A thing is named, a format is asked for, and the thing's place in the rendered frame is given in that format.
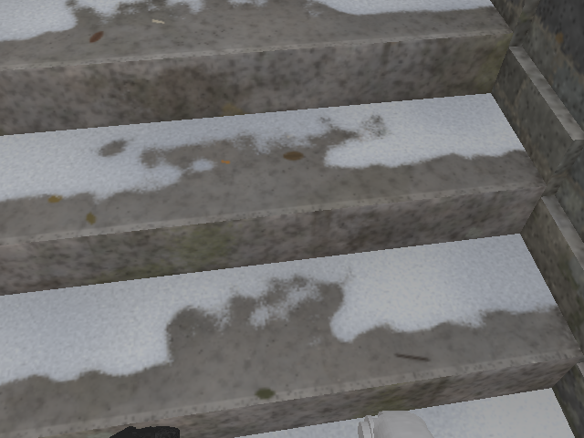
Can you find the right robot thigh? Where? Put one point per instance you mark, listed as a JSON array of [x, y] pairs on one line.
[[393, 424]]

